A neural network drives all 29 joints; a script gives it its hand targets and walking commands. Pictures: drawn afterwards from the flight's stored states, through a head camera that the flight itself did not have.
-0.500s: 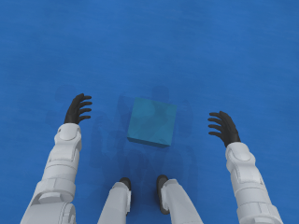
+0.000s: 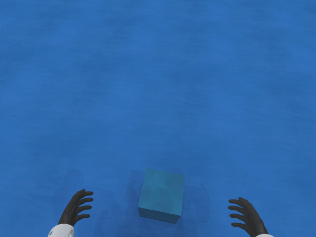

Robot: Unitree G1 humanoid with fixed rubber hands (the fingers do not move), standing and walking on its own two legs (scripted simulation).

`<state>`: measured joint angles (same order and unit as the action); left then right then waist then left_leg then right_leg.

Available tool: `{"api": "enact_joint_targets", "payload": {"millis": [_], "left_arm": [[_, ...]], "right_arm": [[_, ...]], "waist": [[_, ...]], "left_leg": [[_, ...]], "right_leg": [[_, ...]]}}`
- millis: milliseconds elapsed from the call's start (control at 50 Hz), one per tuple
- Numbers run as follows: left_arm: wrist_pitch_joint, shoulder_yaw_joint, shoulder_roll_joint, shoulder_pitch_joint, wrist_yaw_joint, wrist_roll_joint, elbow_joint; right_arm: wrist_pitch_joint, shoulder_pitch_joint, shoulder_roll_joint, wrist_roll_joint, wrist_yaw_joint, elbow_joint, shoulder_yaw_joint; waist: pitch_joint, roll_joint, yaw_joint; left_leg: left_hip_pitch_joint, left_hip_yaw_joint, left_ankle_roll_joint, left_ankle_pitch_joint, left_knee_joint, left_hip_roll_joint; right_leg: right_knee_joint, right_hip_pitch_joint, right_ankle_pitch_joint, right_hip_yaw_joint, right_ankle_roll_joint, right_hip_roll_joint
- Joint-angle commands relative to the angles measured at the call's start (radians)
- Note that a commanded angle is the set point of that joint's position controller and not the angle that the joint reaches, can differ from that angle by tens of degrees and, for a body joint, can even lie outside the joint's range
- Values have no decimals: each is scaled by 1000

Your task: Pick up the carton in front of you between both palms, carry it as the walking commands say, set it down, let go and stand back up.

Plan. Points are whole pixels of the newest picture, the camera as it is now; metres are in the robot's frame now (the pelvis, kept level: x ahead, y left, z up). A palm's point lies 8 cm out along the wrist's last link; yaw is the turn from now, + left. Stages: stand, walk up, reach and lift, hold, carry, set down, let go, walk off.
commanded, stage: let go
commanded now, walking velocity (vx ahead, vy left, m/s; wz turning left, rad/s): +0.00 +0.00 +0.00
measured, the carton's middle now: (161, 196) +0.39 -0.03 -0.65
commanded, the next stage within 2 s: stand in 0.48 s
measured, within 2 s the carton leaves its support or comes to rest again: neither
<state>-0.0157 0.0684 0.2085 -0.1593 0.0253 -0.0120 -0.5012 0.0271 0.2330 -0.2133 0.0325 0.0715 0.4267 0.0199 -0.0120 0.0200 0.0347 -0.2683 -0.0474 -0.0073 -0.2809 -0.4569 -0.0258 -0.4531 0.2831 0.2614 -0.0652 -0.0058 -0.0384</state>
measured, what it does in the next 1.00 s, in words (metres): stands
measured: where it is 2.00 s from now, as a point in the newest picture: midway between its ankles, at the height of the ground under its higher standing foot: outside the picture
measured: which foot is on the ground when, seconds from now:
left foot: down 0.00-1.00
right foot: down 0.00-1.00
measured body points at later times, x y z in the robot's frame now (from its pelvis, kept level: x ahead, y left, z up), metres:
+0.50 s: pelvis -0.02 +0.00 +0.00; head -0.02 +0.00 +0.45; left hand +0.15 +0.23 -0.08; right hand +0.16 -0.24 -0.07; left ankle -0.03 +0.11 -0.74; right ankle -0.02 -0.12 -0.74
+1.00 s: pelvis +0.00 -0.01 +0.00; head +0.01 -0.02 +0.45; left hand +0.13 +0.29 -0.09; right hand +0.15 -0.29 -0.11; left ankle -0.03 +0.11 -0.74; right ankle -0.02 -0.12 -0.74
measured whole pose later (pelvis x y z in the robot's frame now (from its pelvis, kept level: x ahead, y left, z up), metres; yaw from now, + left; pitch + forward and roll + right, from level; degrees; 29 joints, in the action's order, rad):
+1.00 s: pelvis +0.00 -0.01 +0.00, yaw +1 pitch +0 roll +0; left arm -0.01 0.04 0.33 -0.20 -0.02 -0.03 -0.76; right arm 0.00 0.16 -0.34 -0.04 -0.03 0.78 0.02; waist -0.01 -0.02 0.00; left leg -0.16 -0.07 0.00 -0.31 -0.48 -0.02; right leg -0.49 0.17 0.31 -0.04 -0.02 -0.04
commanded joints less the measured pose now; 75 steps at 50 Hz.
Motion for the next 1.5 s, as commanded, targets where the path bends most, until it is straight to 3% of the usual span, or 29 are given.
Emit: {"api": "enact_joint_targets", "payload": {"millis": [0, 120, 240, 260, 340, 460, 480, 520, 560, 700, 920, 1100, 1480], "left_arm": [[-8, 8, 83, -19, 15, 10, 118], [-58, -12, 87, -24, 40, 21, 159], [-98, -9, 89, -9, 46, 9, 175], [-67, -3, 94, -58, 27, 26, 111], [-68, -14, 98, -31, 7, 19, 139], [-89, -14, 102, -20, 7, 14, 146], [-55, 32, 234, -37, -28, -31, 14], [-23, 30, 242, -41, -41, -43, -10], [-5, 27, 221, -22, -41, -43, -28], [16, 25, 241, -21, -39, -29, -102], [22, 18, 283, -29, -50, -19, -194], [23, 10, 288, -2, -52, -14, -252], [30, -4, 313, 39, -43, -9, -367]], "right_arm": [[5, -26, -95, -11, 0, -83, 34], [55, -22, -96, -43, -4, -75, 55], [94, -42, -94, -57, 0, -82, 64], [143, -96, -124, -65, -26, -159, 56], [180, -70, -103, -59, -48, -140, 33], [210, -88, -100, -60, -53, -152, 28], [116, -121, -216, -66, -92, -7, 66], [45, -96, -201, -77, -100, 36, 60], [12, -99, -203, -79, -95, 78, 60], [-27, -109, -233, -74, -89, 182, 50], [-39, -92, -271, -69, -101, 291, 35], [-43, -107, -282, -63, -105, 343, 25], [-53, -129, -311, -58, -100, 457, 15]], "waist": [[108, -47, -29], [17, -5, -21], [-37, -13, -22], [10, 1, -29], [-24, -34, -35], [-54, -42, -37], [-58, -103, -53], [-39, -63, -36], [-27, -46, -32], [67, -9, -34], [71, -16, -36], [63, -24, -39], [20, -22, -40]], "left_leg": [[143, 16, 26, 320, 64, -7], [165, 21, 21, 248, 91, -3], [156, 25, 20, 194, 95, -2], [203, 12, 16, 262, 64, 4], [178, 18, 21, 254, 58, -3], [166, 30, 16, 188, 62, -5], [22, -18, 27, 48, 21, 39], [41, -52, 17, -75, 34, 54], [43, -73, 3, -119, 36, 63], [105, -79, -1, 174, -3, 77], [135, -83, -2, 335, -1, 88], [152, -84, -4, 353, 23, 95], [150, -102, -7, 233, 119, 112]], "right_leg": [[52, -128, -299, 35, 34, -6], [68, -158, -227, 48, 28, -10], [67, -186, -174, 54, 20, -7], [40, -178, -151, 58, 32, -27], [30, -156, -138, 55, 24, -27], [35, -159, -102, 48, 21, -22], [30, -37, -83, 0, 29, 54], [51, -10, 34, -35, 19, 71], [54, 6, 94, -45, 8, 68], [25, -63, -166, -54, -8, 91], [17, -129, -329, -58, -8, 107], [35, -153, -348, -62, -8, 112], [121, -156, -211, -83, -14, 124]]}}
